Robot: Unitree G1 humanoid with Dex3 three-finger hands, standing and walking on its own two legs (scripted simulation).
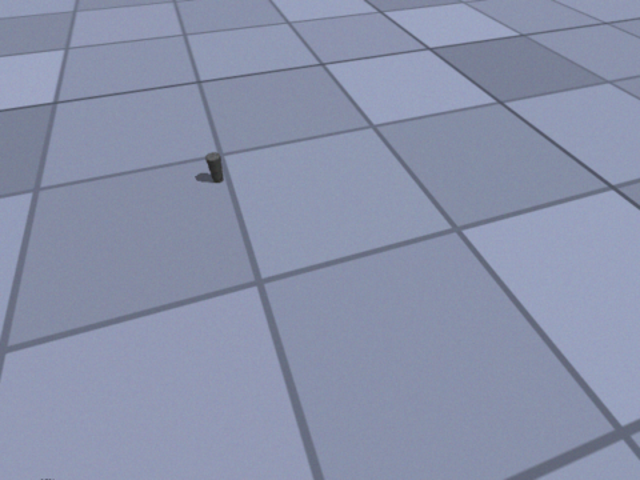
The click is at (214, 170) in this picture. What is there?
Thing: tapered cup
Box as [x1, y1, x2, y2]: [206, 152, 222, 182]
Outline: 209,153 206,155 206,161 208,163 211,175 215,182 220,182 222,180 222,172 219,154 214,152
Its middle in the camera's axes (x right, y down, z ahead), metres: -0.52 -0.40 +1.93
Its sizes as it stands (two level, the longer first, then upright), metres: 0.070 0.070 0.144
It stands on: the floor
